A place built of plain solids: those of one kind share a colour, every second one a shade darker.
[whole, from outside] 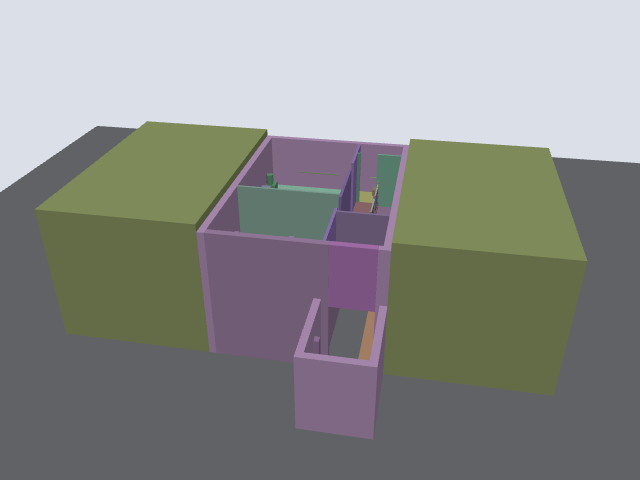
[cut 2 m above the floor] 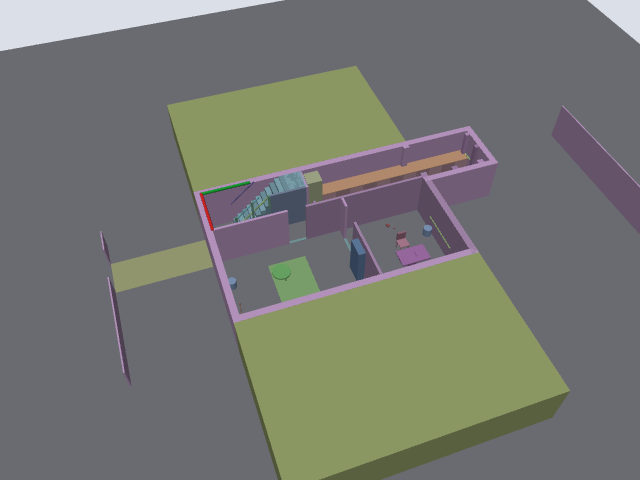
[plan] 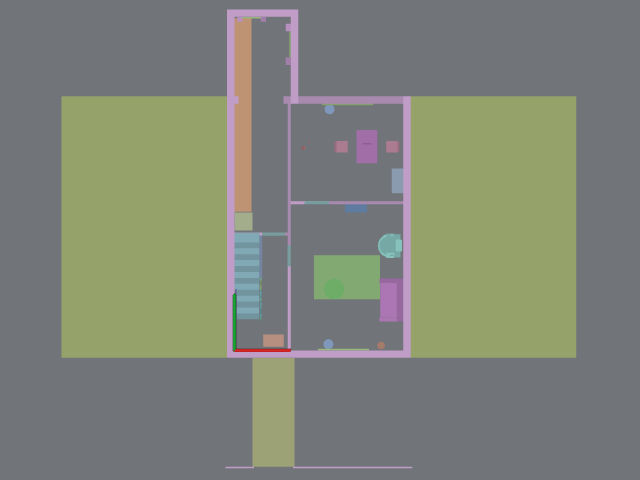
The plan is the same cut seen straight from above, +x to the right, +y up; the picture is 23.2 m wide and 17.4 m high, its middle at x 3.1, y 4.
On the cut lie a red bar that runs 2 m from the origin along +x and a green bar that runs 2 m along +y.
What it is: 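A mid-terrace two-storey house, 6.1 m wide inside and 8.9 m deep with a one-storey outshot of 3.1 m behind the kitchen; a hall 1.93 m wide with a straight stair of 15 risers of 193 mm on goings of 214 mm; a front room and a back room; upstairs three bedrooms and a bathroom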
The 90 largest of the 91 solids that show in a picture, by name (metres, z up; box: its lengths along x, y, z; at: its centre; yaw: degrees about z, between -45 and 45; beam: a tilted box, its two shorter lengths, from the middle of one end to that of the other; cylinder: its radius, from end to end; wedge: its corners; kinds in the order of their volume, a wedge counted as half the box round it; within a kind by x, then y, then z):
{
 "neighbour_house_1": {"box": [6.0, 9.48, 5.62], "at": [-3.27, 4.47, 2.76]},
 "neighbour_house_2": {"box": [6.0, 9.48, 5.62], "at": [9.39, 4.47, 2.76]},
 "wall_1": {"box": [0.27, 9.48, 5.32], "at": [-0.14, 4.47, 2.61]},
 "wall_2": {"box": [0.27, 3.69, 3.1], "at": [-0.14, 10.51, 1.5]},
 "wall_3": {"box": [0.42, 0.27, 5.32], "at": [-0.06, 9.08, 2.61]},
 "wall_4": {"box": [1.04, 0.06, 1.05], "at": [0.19, -4.25, 0.47]},
 "wall_5": {"box": [1.0, 0.11, 2.81], "at": [0.5, 4.22, 1.35]},
 "wall_6": {"box": [2.58, 0.27, 3.1], "at": [1.02, 12.22, 1.5]},
 "wall_7": {"box": [0.11, 3.05, 2.81], "at": [1.98, 1.53, 1.35]},
 "wall_8": {"box": [0.11, 5.13, 2.81], "at": [1.98, 6.37, 1.35]},
 "wall_9": {"box": [0.27, 3.42, 3.1], "at": [2.18, 10.65, 1.5]},
 "wall_10": {"box": [0.5, 0.11, 2.81], "at": [2.29, 5.35, 1.35]},
 "wall_11": {"box": [6.66, 0.27, 5.32], "at": [3.06, -0.14, 2.61]},
 "wall_12": {"box": [6.78, 0.06, 1.85], "at": [3.06, 17.34, 0.88]},
 "wall_13": {"box": [4.61, 0.27, 5.32], "at": [4.08, 9.08, 2.61]},
 "wall_14": {"box": [4.33, 0.06, 1.05], "at": [4.28, -4.25, 0.47]},
 "wall_15": {"box": [2.69, 0.11, 2.81], "at": [4.77, 5.35, 1.35]},
 "wall_16": {"box": [0.27, 9.48, 5.32], "at": [6.25, 4.47, 2.61]},
 "tread_1": {"box": [0.9, 3.03, 0.21], "at": [0.45, 2.64, 0.09]},
 "tread_2": {"box": [0.9, 2.82, 0.41], "at": [0.45, 2.75, 0.18]},
 "tread_3": {"box": [0.9, 2.61, 0.6], "at": [0.45, 2.86, 0.28]},
 "tread_4": {"box": [0.9, 2.39, 0.79], "at": [0.45, 2.96, 0.38]},
 "tread_5": {"box": [0.9, 2.18, 0.98], "at": [0.45, 3.07, 0.47]},
 "tread_6": {"box": [0.9, 1.96, 1.18], "at": [0.45, 3.18, 0.57]},
 "tread_7": {"box": [0.9, 1.75, 1.37], "at": [0.45, 3.29, 0.67]},
 "tread_8": {"box": [0.9, 1.53, 1.56], "at": [0.45, 3.39, 0.76]},
 "tread_9": {"box": [0.9, 1.32, 1.76], "at": [0.45, 3.5, 0.86]},
 "tread_10": {"box": [0.9, 1.11, 1.95], "at": [0.45, 3.61, 0.95]},
 "tread_11": {"box": [0.9, 0.89, 2.14], "at": [0.45, 3.71, 1.05]},
 "tread_12": {"box": [0.9, 0.68, 2.34], "at": [0.45, 3.82, 1.15]},
 "tread_13": {"box": [0.9, 0.46, 2.53], "at": [0.45, 3.93, 1.24]},
 "tread_14": {"box": [0.9, 0.35, 2.72], "at": [0.45, 4.09, 1.34]},
 "upper_floor_rooms_1": {"box": [4.19, 8.95, 0.14], "at": [4.02, 4.47, 2.83]},
 "kitchen_unit_1": {"box": [0.6, 0.63, 0.91], "at": [0.3, 5.34, 0.41]},
 "kitchen_unit_2": {"box": [0.6, 0.63, 0.91], "at": [0.3, 5.98, 0.41]},
 "kitchen_unit_3": {"box": [0.6, 0.63, 0.91], "at": [0.3, 6.62, 0.41]},
 "kitchen_unit_4": {"box": [0.6, 0.63, 0.91], "at": [0.3, 7.25, 0.41]},
 "kitchen_unit_5": {"box": [0.6, 0.63, 0.91], "at": [0.3, 7.89, 0.41]},
 "kitchen_unit_6": {"box": [0.6, 0.63, 0.91], "at": [0.3, 8.53, 0.41]},
 "kitchen_unit_7": {"box": [0.6, 0.63, 0.91], "at": [0.3, 9.17, 0.41]},
 "kitchen_unit_8": {"box": [0.6, 0.63, 0.91], "at": [0.3, 9.81, 0.41]},
 "kitchen_unit_9": {"box": [0.6, 0.63, 0.91], "at": [0.3, 10.44, 0.41]},
 "kitchen_unit_10": {"box": [0.6, 0.63, 0.91], "at": [0.3, 11.08, 0.41]},
 "kitchen_unit_11": {"box": [0.6, 0.63, 0.91], "at": [0.3, 11.72, 0.41]},
 "ground_1": {"box": [1.53, 3.95, 0.5], "at": [1.41, -2.24, -0.25]},
 "landing_wall_1": {"box": [0.11, 2.25, 2.51], "at": [1.98, 1.13, 4.01]},
 "landing_wall_2": {"box": [0.11, 2.64, 2.51], "at": [1.98, 4.3, 4.01]},
 "landing_wall_3": {"box": [0.11, 2.43, 2.51], "at": [1.98, 7.72, 4.01]},
 "bedrooms_wall_1": {"box": [4.08, 0.11, 2.51], "at": [4.08, 5.35, 4.01]},
 "back_wall_over_outshot_1": {"box": [1.63, 0.27, 2.51], "at": [0.96, 9.08, 4.01]},
 "sofa_1": {"box": [0.65, 1.24, 0.37], "at": [5.61, 1.82, 0.24]},
 "sofa_2": {"box": [0.86, 0.16, 0.65], "at": [5.69, 1.12, 0.28]},
 "sofa_3": {"box": [0.86, 0.16, 0.65], "at": [5.69, 2.52, 0.28]},
 "sofa_4": {"box": [0.24, 1.56, 0.83], "at": [6.0, 1.82, 0.36]},
 "fridge_freezer_1": {"box": [0.65, 0.65, 1.85], "at": [0.33, 4.67, 0.88]},
 "bath_wall_1": {"box": [1.93, 0.11, 2.51], "at": [0.96, 6.76, 4.01]},
 "slotfit_front_seat_1": {"cylinder": 0.34, "from": [5.6, 3.79, -0.05], "to": [5.6, 3.79, 0.42]},
 "slotfit_front_seat_2": {"cylinder": 0.44, "from": [5.64, 3.79, -0.05], "to": [5.64, 3.79, 0.32]},
 "slotfit_front_seat_3": {"box": [0.3, 0.2, 0.85], "at": [5.65, 4.14, 0.37]},
 "slotfit_front_seat_4": {"box": [0.23, 0.23, 0.85], "at": [5.91, 3.48, 0.37]},
 "slotfit_front_seat_5": {"box": [0.23, 0.2, 0.85], "at": [5.91, 4.11, 0.37]},
 "stair_bulkhead_1": {"box": [0.11, 1.53, 2.8], "at": [0.95, 3.39, 1.35]},
 "upper_floor_landing_1": {"box": [1.03, 3.02, 0.14], "at": [1.42, 2.65, 2.83]},
 "shelf_1": {"box": [0.8, 0.3, 1.74], "at": [4.41, 5.15, 0.82]},
 "dresser_1": {"box": [0.42, 0.9, 0.92], "at": [5.91, 6.14, 0.41]},
 "box_wall_1": {"box": [1.04, 0.11, 2.51], "at": [0.52, 1.1, 4.01]},
 "box_wall_2": {"box": [0.14, 0.11, 2.51], "at": [1.86, 1.1, 4.01]},
 "upper_floor_box_1": {"box": [1.94, 1.14, 0.14], "at": [0.96, 0.57, 2.83]},
 "laid_rug_front_room_1": {"box": [2.4, 1.6, 0.06], "at": [4.08, 2.65, -0.02]},
 "curtains_curtains_1": {"box": [0.19, 0.17, 1.47], "at": [0.2, 12.0, 1.57]},
 "curtains_curtains_2": {"box": [0.19, 0.17, 1.47], "at": [1.04, 12.0, 1.57]},
 "curtains_curtains_3": {"box": [0.19, 0.28, 2.26], "at": [1.95, 10.48, 1.18]},
 "worktop_1": {"box": [0.62, 7.02, 0.04], "at": [0.31, 8.53, 0.88]},
 "nightstand_1": {"box": [0.43, 0.5, 0.6], "at": [5.91, 1.06, 3.15]},
 "nightstand_2": {"cylinder": 0.15, "from": [5.97, 1.14, 3.45], "to": [5.97, 1.14, 3.92]},
 "plant_pot_1": {"cylinder": 0.18, "from": [3.41, 0.23, 0.0], "to": [3.41, 0.23, 0.38]},
 "plant_pot_2": {"cylinder": 0.18, "from": [3.45, 8.74, 0.0], "to": [3.45, 8.74, 0.38]},
 "meeting_table_1": {"box": [0.76, 1.21, 0.07], "at": [4.8, 7.38, 0.7]},
 "coffee_table_1": {"cylinder": 0.38, "from": [3.61, 2.22, 0.33], "to": [3.61, 2.22, 0.4]},
 "side_chair_1": {"box": [0.08, 0.38, 0.38], "at": [3.66, 7.38, 0.65]},
 "side_chair_2": {"box": [0.42, 0.42, 0.04], "at": [3.9, 7.38, 0.43]},
 "side_chair_3": {"box": [0.42, 0.42, 0.04], "at": [5.71, 7.38, 0.43]},
 "laid_doormat_1": {"box": [0.75, 0.45, 0.06], "at": [1.41, 0.35, -0.02]},
 "threshold_1": {"box": [0.83, 0.12, 0.06], "at": [1.41, 4.22, -0.02]},
 "threshold_2": {"box": [0.12, 0.76, 0.07], "at": [1.98, 3.43, -0.01]},
 "threshold_3": {"box": [0.89, 0.12, 0.06], "at": [2.98, 5.35, -0.02]},
 "flight_guard_post_1": {"box": [0.09, 0.09, 1.28], "at": [0.95, 1.85, 1.25]},
 "window_board_1": {"box": [1.86, 0.06, 0.024], "at": [3.95, 0.03, 0.76]},
 "window_board_2": {"box": [1.86, 0.06, 0.024], "at": [4.1, 8.91, 0.76]},
 "floor_lamp_1": {"cylinder": 0.14, "from": [5.31, 0.17, 0.0], "to": [5.31, 0.17, 0.03]}
}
